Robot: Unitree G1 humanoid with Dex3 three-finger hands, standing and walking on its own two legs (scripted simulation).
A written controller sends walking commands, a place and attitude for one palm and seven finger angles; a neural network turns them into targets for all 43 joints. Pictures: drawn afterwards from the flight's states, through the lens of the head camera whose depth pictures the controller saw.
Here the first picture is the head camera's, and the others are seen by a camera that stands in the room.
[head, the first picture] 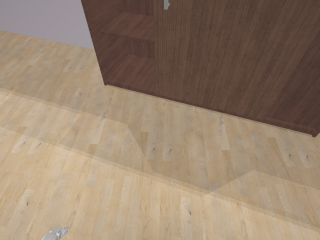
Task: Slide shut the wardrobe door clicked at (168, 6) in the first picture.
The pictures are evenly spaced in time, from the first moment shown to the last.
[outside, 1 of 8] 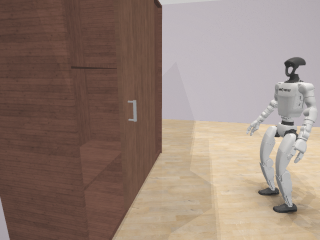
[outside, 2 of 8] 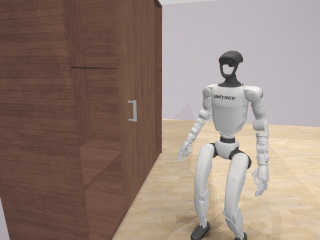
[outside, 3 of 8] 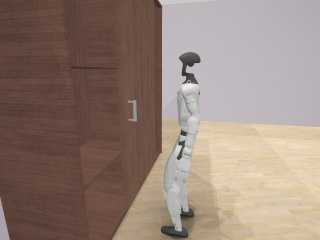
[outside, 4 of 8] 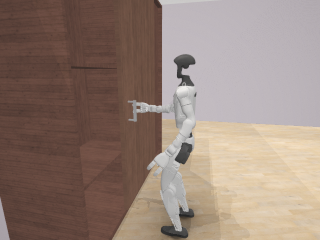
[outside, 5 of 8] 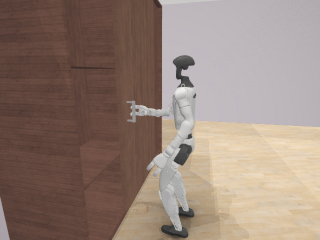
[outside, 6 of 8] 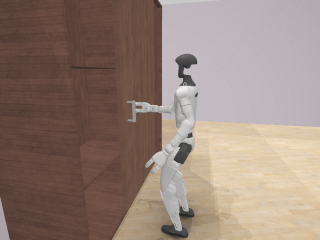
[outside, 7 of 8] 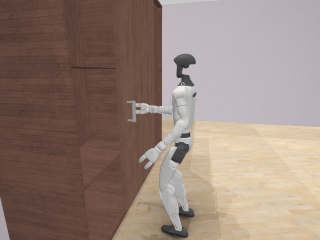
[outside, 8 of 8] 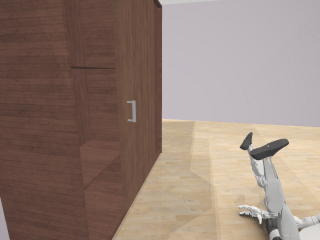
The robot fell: yes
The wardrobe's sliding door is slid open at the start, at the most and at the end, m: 0.53 0.53 0.51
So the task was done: no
